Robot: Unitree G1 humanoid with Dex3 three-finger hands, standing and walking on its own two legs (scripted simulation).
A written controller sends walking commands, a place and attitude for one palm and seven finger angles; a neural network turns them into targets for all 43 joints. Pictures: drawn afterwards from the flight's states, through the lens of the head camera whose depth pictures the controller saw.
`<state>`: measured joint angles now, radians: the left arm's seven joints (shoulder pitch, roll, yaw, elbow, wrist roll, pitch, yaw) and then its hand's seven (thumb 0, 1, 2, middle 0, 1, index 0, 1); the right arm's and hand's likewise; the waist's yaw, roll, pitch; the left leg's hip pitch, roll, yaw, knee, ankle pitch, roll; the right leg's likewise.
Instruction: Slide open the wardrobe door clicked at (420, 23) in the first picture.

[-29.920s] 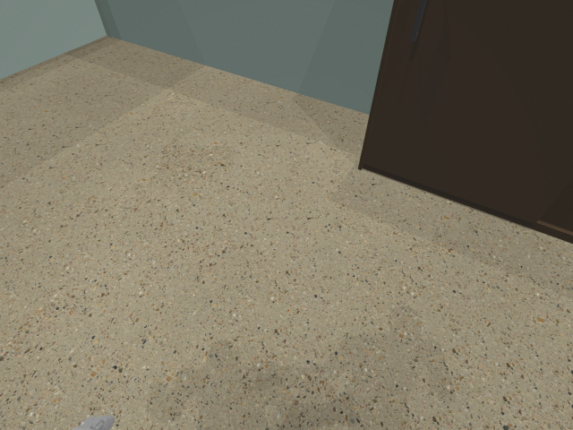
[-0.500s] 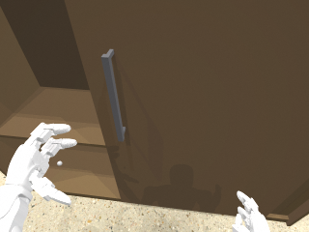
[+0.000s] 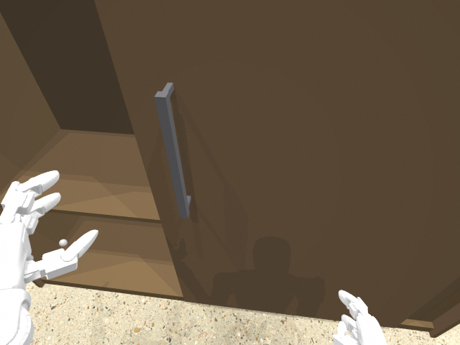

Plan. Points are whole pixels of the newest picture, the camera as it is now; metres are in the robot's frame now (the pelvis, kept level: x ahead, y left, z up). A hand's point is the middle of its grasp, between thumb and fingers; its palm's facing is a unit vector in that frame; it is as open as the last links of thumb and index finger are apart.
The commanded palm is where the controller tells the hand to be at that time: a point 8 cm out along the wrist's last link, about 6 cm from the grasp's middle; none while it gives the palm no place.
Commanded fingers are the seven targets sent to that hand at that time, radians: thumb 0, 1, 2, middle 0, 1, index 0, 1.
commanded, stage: draw the hand back to the body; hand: left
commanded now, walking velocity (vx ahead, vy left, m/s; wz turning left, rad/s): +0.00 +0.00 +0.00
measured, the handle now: (178, 160) +0.42 +0.17 +0.10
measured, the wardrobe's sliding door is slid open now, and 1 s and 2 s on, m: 0.67 0.67 0.67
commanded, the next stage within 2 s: step back with the hand held close in 0.56 s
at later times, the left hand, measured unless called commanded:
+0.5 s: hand (58, 245) +0.18 +0.26 +0.15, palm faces +0.48 -0.80 -0.36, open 7.5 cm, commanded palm +0.13 +0.29 +0.17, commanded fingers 0.00 0.90 0.90 -0.20 -0.30 -0.20 -0.30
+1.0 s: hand (53, 246) +0.18 +0.27 +0.15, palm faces +0.35 -0.81 -0.47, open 7.4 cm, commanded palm +0.12 +0.31 +0.17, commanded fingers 0.00 0.90 0.90 -0.20 -0.30 -0.20 -0.30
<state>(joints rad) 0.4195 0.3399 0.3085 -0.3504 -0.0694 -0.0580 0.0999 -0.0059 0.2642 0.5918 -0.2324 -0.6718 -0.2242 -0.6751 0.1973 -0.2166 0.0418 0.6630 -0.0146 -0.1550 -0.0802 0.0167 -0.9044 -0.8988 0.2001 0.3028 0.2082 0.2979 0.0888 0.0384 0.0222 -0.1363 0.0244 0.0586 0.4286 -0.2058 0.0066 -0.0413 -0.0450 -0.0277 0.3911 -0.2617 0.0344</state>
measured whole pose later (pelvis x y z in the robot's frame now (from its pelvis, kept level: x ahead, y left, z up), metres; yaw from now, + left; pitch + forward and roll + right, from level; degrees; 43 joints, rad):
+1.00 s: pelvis -0.03 +0.01 +0.00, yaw -2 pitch -1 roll -1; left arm 0.52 0.41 0.40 -0.48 -0.06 -0.15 0.09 0.01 0.89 0.90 -0.21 -0.30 -0.21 -0.30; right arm 0.16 -0.23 -0.01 0.55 0.00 -0.02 -0.08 0.02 -0.91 -0.90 0.20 0.30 0.21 0.30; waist 0.03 0.01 0.03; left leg -0.28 0.03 0.09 0.46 -0.17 0.03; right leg -0.19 -0.04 0.01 0.41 -0.20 0.05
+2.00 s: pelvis -0.20 +0.04 +0.00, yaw +4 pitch -1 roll -3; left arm 0.49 0.39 0.44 -0.49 -0.02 -0.20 0.16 0.01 0.89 0.90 -0.21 -0.30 -0.21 -0.30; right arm 0.25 -0.15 0.02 0.63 0.00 -0.17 -0.05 0.02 -0.91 -0.90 0.20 0.30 0.21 0.30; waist 0.01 -0.03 0.00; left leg -0.33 0.01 0.00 0.48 -0.17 0.05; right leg -0.35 0.06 -0.02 0.80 -0.43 0.01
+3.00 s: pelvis -0.19 +0.05 +0.00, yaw +1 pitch +0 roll -1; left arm 0.28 0.21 0.01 1.06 0.01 0.03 0.02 -0.02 0.98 0.90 -0.21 -0.30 -0.20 -0.30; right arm 0.23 -0.18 0.00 1.04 -0.02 0.03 -0.03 0.01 -0.91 -0.90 0.20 0.30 0.20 0.30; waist 0.01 -0.03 0.05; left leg -0.27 -0.01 0.01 0.48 -0.22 0.03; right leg -0.15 0.04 -0.06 0.41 -0.27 -0.04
